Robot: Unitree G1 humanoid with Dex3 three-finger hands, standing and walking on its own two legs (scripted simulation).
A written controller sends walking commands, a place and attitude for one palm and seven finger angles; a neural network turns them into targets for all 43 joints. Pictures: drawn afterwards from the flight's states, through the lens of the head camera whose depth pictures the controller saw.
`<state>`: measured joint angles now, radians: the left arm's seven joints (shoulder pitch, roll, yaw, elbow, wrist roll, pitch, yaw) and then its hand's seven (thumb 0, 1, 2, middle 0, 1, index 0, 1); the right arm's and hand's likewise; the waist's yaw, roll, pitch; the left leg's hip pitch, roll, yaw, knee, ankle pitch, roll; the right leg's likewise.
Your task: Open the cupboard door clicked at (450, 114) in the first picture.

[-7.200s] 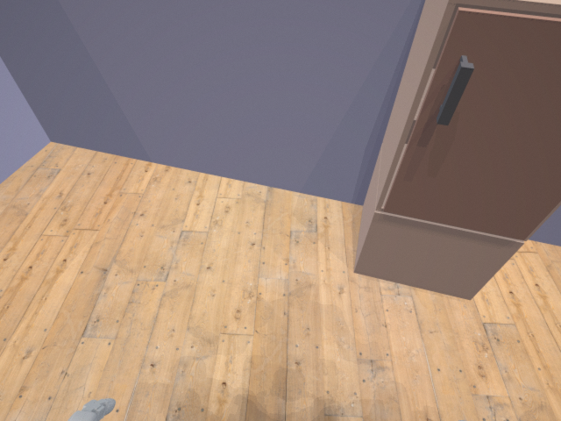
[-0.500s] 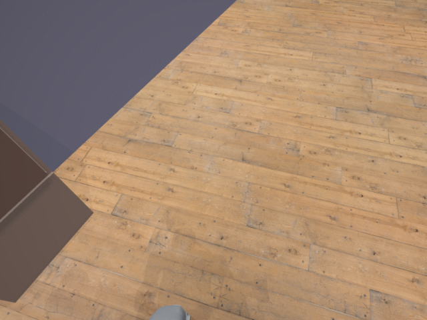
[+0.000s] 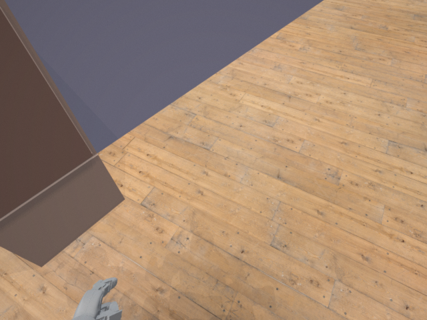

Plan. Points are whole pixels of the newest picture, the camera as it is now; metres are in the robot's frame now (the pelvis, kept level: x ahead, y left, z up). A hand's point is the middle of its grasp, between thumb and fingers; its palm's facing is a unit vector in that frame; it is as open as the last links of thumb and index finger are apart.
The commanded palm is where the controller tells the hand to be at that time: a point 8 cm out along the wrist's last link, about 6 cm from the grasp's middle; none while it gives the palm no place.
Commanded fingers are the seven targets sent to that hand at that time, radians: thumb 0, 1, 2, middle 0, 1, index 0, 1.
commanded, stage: turn to face it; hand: left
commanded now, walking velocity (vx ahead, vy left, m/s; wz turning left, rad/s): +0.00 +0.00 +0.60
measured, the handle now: out of the picture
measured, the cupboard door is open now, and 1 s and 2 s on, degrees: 0 0 0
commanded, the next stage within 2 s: take the last steps up to it in 1.28 s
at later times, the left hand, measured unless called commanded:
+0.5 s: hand out of the picture -0.05 +0.23 -0.19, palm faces +0.38 -0.89 -0.23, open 7.4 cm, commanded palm none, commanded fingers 0.00 0.90 0.90 -0.20 -0.30 -0.20 -0.30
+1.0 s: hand out of the picture -0.02 +0.28 -0.14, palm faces +0.56 -0.79 -0.25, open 7.4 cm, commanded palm none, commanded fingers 0.00 0.90 0.90 -0.20 -0.30 -0.20 -0.30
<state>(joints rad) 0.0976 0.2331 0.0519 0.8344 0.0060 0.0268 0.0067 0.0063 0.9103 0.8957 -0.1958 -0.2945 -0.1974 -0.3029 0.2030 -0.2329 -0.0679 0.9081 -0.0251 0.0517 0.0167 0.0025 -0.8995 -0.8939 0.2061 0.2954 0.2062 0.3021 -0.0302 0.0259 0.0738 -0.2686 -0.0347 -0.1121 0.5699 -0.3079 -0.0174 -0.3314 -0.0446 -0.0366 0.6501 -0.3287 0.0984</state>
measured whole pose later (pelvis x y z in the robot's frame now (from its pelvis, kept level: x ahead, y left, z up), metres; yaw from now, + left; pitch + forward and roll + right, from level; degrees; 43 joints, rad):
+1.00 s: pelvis -0.02 +0.03 +0.01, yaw +35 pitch +1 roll -2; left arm 0.09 0.24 0.06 0.88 0.01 0.06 0.02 0.01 0.91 0.90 -0.20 -0.29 -0.20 -0.30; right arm 0.27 -0.20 -0.06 0.93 -0.03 0.04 0.01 0.00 -0.90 -0.89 0.21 0.30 0.21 0.30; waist -0.05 0.01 0.06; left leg -0.29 -0.10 -0.13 0.44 -0.16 0.08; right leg -0.41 -0.04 0.02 0.92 -0.42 0.10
